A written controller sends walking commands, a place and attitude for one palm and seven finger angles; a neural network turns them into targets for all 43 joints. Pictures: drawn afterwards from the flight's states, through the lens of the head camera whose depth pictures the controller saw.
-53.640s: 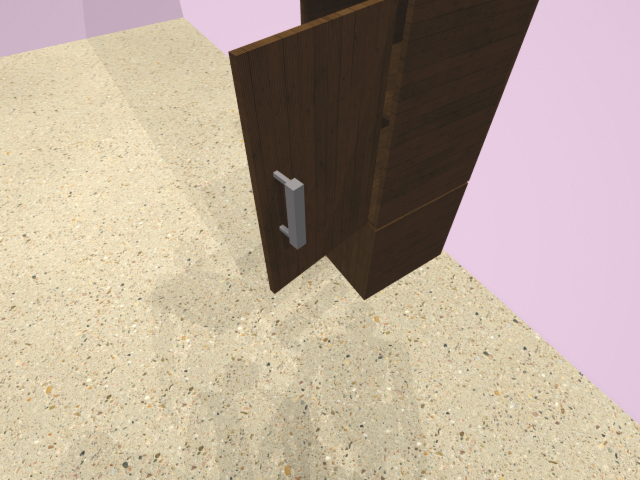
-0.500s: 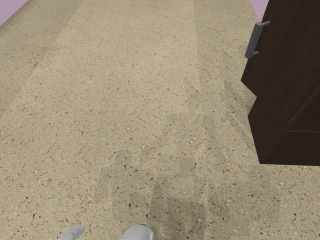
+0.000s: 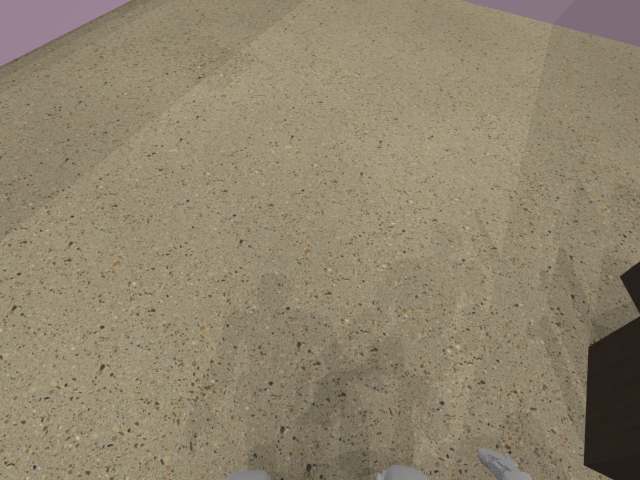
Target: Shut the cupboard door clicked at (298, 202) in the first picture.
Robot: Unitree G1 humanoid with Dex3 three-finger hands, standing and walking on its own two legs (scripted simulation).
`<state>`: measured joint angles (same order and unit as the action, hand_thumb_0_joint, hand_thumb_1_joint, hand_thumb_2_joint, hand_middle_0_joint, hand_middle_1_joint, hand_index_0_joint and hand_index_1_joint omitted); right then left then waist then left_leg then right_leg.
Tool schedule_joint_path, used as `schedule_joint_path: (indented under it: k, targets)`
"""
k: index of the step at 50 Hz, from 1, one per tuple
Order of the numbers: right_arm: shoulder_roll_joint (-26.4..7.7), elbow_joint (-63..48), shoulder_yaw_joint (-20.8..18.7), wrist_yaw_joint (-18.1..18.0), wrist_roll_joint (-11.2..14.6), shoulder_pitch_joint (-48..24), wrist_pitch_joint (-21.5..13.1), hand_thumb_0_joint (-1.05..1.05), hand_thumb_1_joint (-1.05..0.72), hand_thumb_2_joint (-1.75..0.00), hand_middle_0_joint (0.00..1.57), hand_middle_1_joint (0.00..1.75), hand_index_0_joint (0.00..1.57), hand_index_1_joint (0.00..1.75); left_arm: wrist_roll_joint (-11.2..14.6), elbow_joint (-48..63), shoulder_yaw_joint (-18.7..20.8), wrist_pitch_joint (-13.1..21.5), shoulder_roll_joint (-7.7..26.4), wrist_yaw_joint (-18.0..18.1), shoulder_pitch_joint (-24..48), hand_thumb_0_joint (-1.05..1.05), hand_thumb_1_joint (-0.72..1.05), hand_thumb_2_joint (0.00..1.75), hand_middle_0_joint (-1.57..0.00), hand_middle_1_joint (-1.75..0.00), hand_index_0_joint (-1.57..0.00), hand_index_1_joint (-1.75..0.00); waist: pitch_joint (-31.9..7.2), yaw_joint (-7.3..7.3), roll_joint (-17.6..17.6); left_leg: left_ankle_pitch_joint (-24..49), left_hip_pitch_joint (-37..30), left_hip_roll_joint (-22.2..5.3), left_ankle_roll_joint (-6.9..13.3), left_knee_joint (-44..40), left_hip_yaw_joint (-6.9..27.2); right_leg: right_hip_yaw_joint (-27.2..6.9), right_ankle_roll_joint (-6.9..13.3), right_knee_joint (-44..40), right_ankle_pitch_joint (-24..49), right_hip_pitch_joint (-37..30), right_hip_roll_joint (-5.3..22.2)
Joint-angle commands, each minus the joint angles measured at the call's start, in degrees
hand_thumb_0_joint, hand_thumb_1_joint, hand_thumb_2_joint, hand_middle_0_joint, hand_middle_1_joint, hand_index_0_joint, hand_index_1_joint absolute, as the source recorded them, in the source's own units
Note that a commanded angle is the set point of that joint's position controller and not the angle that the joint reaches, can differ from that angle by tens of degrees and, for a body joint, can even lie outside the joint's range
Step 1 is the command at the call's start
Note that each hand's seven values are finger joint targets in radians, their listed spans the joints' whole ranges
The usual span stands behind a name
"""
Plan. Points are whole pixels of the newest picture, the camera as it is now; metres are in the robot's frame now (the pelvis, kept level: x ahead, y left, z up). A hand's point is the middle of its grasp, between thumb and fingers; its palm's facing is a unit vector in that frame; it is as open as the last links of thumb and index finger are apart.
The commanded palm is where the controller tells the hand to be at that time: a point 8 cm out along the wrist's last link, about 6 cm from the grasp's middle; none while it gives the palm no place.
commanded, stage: walk to a spot facing it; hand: left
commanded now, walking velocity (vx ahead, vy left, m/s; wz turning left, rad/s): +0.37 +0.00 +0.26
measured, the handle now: out of the picture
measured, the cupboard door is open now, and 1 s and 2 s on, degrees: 26 26 26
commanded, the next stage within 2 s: turn to face it in 0.74 s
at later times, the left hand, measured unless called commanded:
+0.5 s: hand (249, 353) +0.30 +0.13 -0.14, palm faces +0.11 -0.97 -0.21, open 7.4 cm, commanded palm none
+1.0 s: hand (210, 360) +0.30 +0.20 -0.19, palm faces +0.42 -0.89 -0.20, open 7.4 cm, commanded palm none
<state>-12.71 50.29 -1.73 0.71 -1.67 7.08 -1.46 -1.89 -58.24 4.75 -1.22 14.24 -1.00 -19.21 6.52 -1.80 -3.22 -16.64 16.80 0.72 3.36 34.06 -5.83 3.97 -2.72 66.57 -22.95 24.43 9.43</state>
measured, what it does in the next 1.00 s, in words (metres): walks ahead, turning left: right foot, then left foot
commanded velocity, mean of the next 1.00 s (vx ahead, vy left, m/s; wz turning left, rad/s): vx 0.19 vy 0.00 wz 0.24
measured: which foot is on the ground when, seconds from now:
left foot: down 0.00-0.38, up 0.40-0.86, down 0.88-1.00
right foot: up 0.00-0.34, down 0.36-0.88, up 0.90-1.00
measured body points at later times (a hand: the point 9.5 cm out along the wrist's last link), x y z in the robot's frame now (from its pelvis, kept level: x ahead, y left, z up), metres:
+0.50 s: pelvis +0.22 -0.05 +0.01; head +0.26 -0.07 +0.45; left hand +0.30 +0.19 -0.13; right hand +0.19 -0.28 -0.16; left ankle +0.11 +0.07 -0.63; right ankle +0.28 -0.13 -0.73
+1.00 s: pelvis +0.37 +0.02 -0.01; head +0.40 +0.07 +0.44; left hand +0.28 +0.25 -0.17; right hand +0.60 -0.14 -0.12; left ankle +0.41 +0.11 -0.73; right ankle +0.36 -0.14 -0.66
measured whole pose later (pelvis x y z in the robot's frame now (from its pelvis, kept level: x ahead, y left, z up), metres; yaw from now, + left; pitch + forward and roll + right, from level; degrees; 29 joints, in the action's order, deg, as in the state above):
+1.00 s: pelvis +0.37 +0.02 -0.01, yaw +20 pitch -1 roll -1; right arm -11.7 51.3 -0.4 -0.8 -1.7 2.4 -0.6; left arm -1.0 -57.4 2.9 -0.8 12.1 1.5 -16.0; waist 7.2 -2.9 -2.6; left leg -13.2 22.1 0.2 4.7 35.9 -7.0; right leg 3.3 -2.2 63.2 -30.0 21.8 6.0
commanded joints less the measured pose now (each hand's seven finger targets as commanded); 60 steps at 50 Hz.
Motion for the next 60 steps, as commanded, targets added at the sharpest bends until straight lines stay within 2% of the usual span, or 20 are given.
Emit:
schedule_joint_path:
  k: [1, 9, 14, 16, 17, 18, 19, 20, 21, 23, 25, 37, 41, 42, 43, 44, 46, 50, 55, 60]
  targets:
    - [-8.5, 0.1, -2.3, -1.3, 0.6, 7.9, -1.3, 0.00, -0.90, -0.90, 0.20, 0.30, 0.20, 0.30, -0.2, 6.0, 0.4, 1.9, 2.8, -0.3, 1.2, 0.00, 0.90, 0.90, -0.20, -0.30, -0.20, -0.30, -3.3, 2.66, 10.3, 3.7, -7.5, -13.4, 5.7, -22.2, 16.1, -2.2, -0.5, -1.2, 9.1, 10.7, -0.2]
    - [-6.0, 5.0, -2.2, -1.6, 0.7, 14.4, -2.4, 0.00, -0.90, -0.90, 0.20, 0.30, 0.20, 0.30, 0.4, 9.7, -0.4, 2.4, 1.9, -0.7, 11.8, 0.00, 0.90, 0.90, -0.20, -0.30, -0.20, -0.30, 0.7, 3.12, 7.5, 8.5, -10.6, -12.6, 8.4, -25.2, 14.6, -2.4, -0.6, -17.7, 17.5, 13.0, -1.1]
    - [-5.8, 7.7, -2.4, -1.9, 0.2, 17.2, -2.6, 0.00, -0.90, -0.90, 0.20, 0.30, 0.20, 0.30, 0.7, 11.1, -0.4, 3.3, 1.6, -0.6, 15.4, 0.00, 0.90, 0.90, -0.20, -0.30, -0.20, -0.30, 1.0, 3.71, 8.5, 14.6, -10.6, -14.1, 7.9, -21.5, 14.6, -1.4, 1.7, -28.6, 14.2, 4.1, -3.4]
    - [-6.3, 8.3, -2.5, -2.0, 0.3, 16.7, -2.4, 0.00, -0.90, -0.90, 0.20, 0.30, 0.20, 0.30, 0.6, 9.3, 0.1, 3.9, 2.4, -0.5, 9.0, 0.00, 0.90, 0.90, -0.20, -0.30, -0.20, -0.30, -2.0, 0.46, 5.6, 19.7, -9.2, -12.2, 6.5, -14.2, 12.9, 0.4, 2.8, -32.7, 13.7, -6.8, -6.0]
    - [-6.0, 8.7, -2.5, -1.8, 0.6, 16.3, -2.4, 0.00, -0.90, -0.90, 0.20, 0.30, 0.20, 0.30, 0.4, 6.5, 0.7, 4.5, 4.2, -0.2, 0.1, 0.00, 0.90, 0.90, -0.20, -0.30, -0.20, -0.30, -6.6, -3.49, 2.0, 21.7, -5.8, -9.3, 4.8, -2.9, 11.4, -1.1, 3.7, -36.5, 14.0, -19.3, -6.3]
    - [-4.1, 8.0, -2.3, -1.2, 1.4, 17.8, -2.5, 0.00, -0.90, -0.90, 0.20, 0.30, 0.20, 0.30, -0.4, 3.4, 2.0, 5.3, 9.5, 0.6, -9.7, 0.00, 0.90, 0.90, -0.20, -0.30, -0.20, -0.30, -13.8, -6.53, -9.3, 10.1, 4.9, -2.3, 2.2, 15.1, 6.2, -14.4, 7.0, -41.4, 8.0, -34.3, 4.4]
    - [-1.0, 6.8, -1.9, -1.3, 1.6, 20.7, -2.7, 0.00, -0.90, -0.90, 0.20, 0.30, 0.20, 0.30, 0.0, 2.0, 2.8, 5.0, 13.5, 0.9, -13.4, 0.00, 0.90, 0.90, -0.20, -0.30, -0.20, -0.30, -18.3, -5.21, -19.1, -15.9, 14.2, 4.4, 0.6, 32.5, 5.5, -34.4, 11.3, -50.9, 5.3, -38.7, 18.1]
    - [-2.4, 7.0, -2.3, -1.1, 1.0, 18.1, -2.4, 0.00, -0.90, -0.90, 0.20, 0.30, 0.20, 0.30, 0.6, 2.9, 2.3, 4.8, 10.8, 1.3, -9.4, 0.00, 0.90, 0.90, -0.20, -0.30, -0.20, -0.30, -12.2, -4.21, -11.2, -13.7, 18.1, 0.3, 1.2, 39.9, 8.9, -33.7, 11.7, -53.4, -0.5, -33.3, 17.6]
    - [-1.4, 7.4, -2.4, -0.9, 0.9, 16.4, -2.4, 0.00, -0.90, -0.90, 0.20, 0.30, 0.20, 0.30, 0.5, 3.8, 1.7, 5.2, 7.6, 1.5, -4.6, 0.00, 0.90, 0.90, -0.20, -0.30, -0.20, -0.30, -9.8, -2.32, -10.6, -7.2, 20.8, -1.8, 0.7, 43.1, 9.7, -30.8, 9.9, -54.1, 2.9, -29.6, 15.7]
    - [-0.4, 7.7, -2.4, -0.5, 0.8, 13.8, -1.6, 0.00, -0.90, -0.90, 0.20, 0.30, 0.20, 0.30, 0.6, 5.4, 0.2, 5.4, 2.7, 1.9, 2.2, 0.00, 0.90, 0.90, -0.20, -0.30, -0.20, -0.30, -6.0, 1.34, -1.5, 0.3, 16.7, -5.7, -0.3, 41.2, 9.9, -13.8, 8.3, -52.4, 13.7, -18.3, 11.7]
    - [1.4, 8.2, -1.9, 0.0, 0.4, 15.3, -0.1, 0.00, -0.90, -0.90, 0.20, 0.30, 0.20, 0.30, 0.4, 5.4, -0.5, 6.1, 1.0, 1.7, 2.6, 0.00, 0.90, 0.90, -0.20, -0.30, -0.20, -0.30, -5.5, 3.16, -2.7, 2.7, 14.7, -5.4, -1.5, 38.9, 8.0, -4.5, 7.2, -52.8, 22.2, -13.7, 8.9]
    - [0.1, -0.7, -1.0, 1.8, 0.3, -2.1, 1.7, 0.00, -0.90, -0.90, 0.20, 0.30, 0.20, 0.30, 0.3, 3.0, 0.1, 5.5, 4.9, 2.5, -2.1, 0.00, 0.90, 0.90, -0.20, -0.30, -0.20, -0.30, -3.7, 1.28, -3.2, 3.5, 18.2, -5.3, -3.0, 10.5, 0.2, 7.4, 8.4, -46.9, 47.3, -25.5, 10.8]
    - [-4.3, -0.3, -2.0, 1.3, 0.0, 4.7, 1.4, 0.00, -0.90, -0.90, 0.20, 0.30, 0.20, 0.30, 0.6, 4.7, 1.2, 4.5, 8.3, 2.3, -0.2, 0.00, 0.90, 0.90, -0.20, -0.30, -0.20, -0.30, -9.1, 5.08, -3.5, 5.3, 2.5, 0.1, -1.1, 1.3, -2.7, 11.0, 5.9, -30.5, 55.7, -24.8, 10.5]
    - [-6.9, 1.0, -2.7, 1.0, -0.3, 10.3, 1.1, 0.00, -0.90, -0.90, 0.20, 0.30, 0.20, 0.30, 1.0, 5.1, 1.1, 4.2, 8.0, 2.4, -0.1, 0.00, 0.90, 0.90, -0.20, -0.30, -0.20, -0.30, -13.1, 7.84, 0.6, 16.1, -9.5, -1.3, -0.3, -4.2, 0.1, 11.6, 4.0, -19.9, 46.5, -18.5, 8.6]
    - [-13.3, 1.7, -3.8, 0.4, -0.8, 15.5, 0.6, 0.00, -0.90, -0.90, 0.20, 0.30, 0.20, 0.30, 1.8, 6.0, 0.2, 3.7, 4.5, 2.1, -2.5, 0.00, 0.90, 0.90, -0.20, -0.30, -0.20, -0.30, -19.3, 8.53, 17.0, 41.4, -24.6, -17.4, 6.3, -4.5, 20.7, 11.3, -0.1, -4.3, 7.3, -1.5, -1.1]
    - [-15.8, 2.3, -4.0, -0.8, 0.3, 17.8, 0.7, 0.00, -0.90, -0.90, 0.20, 0.30, 0.20, 0.30, 1.8, 7.5, -1.3, 3.2, 2.3, 2.6, -0.9, 0.00, 0.90, 0.90, -0.20, -0.30, -0.20, -0.30, -23.3, 9.17, 18.0, 57.6, -27.6, -26.0, 12.8, -7.6, 30.5, 2.6, 0.1, 4.9, -17.0, 4.8, -5.5]
    - [-11.6, 0.1, -2.4, -1.9, 0.5, 9.0, 0.6, 0.00, -0.90, -0.90, 0.20, 0.30, 0.20, 0.30, 1.3, 7.1, -1.7, 2.2, 0.6, 3.3, 0.1, 0.00, 0.90, 0.90, -0.20, -0.30, -0.20, -0.30, -14.4, 4.94, 6.5, 37.2, -13.1, -24.2, 11.4, -12.0, 21.1, -2.4, 0.9, 2.9, -11.9, 3.4, -2.9]
    - [-6.2, -0.4, -0.1, -2.6, 0.3, 0.7, 0.4, 0.00, -0.90, -0.90, 0.20, 0.30, 0.20, 0.30, 0.5, 2.3, -1.9, -0.1, -0.3, 2.4, -3.6, 0.00, 0.90, 0.90, -0.20, -0.30, -0.20, -0.30, -9.1, 0.93, 11.3, 17.6, -2.1, -17.6, 5.8, -17.3, 11.0, -4.6, 0.8, -6.6, -2.1, -2.6, -3.1]
    - [-7.8, 0.0, -1.3, -2.4, 0.2, -0.2, 2.1, 0.00, -0.90, -0.90, 0.20, 0.30, 0.20, 0.30, 0.3, 3.7, -0.7, -1.8, 0.1, 1.3, -0.9, 0.00, 0.90, 0.90, -0.20, -0.30, -0.20, -0.30, -5.7, 0.89, 9.7, 2.3, 1.1, -19.1, 5.4, -19.7, 7.4, -1.5, 0.6, -13.2, 0.0, -3.1, -5.7]
    - [-8.1, 0.8, -2.5, -2.4, 0.1, 1.4, 2.4, 0.00, -0.90, -0.90, 0.20, 0.30, 0.20, 0.30, 0.4, 6.5, 0.1, -1.5, 0.0, 0.6, 2.6, 0.00, 0.90, 0.90, -0.20, -0.30, -0.20, -0.30, -5.5, 1.82, 10.0, 4.5, -3.3, -21.2, 5.5, -16.9, 5.4, -0.1, 0.5, -20.3, 0.6, -2.0, -6.5]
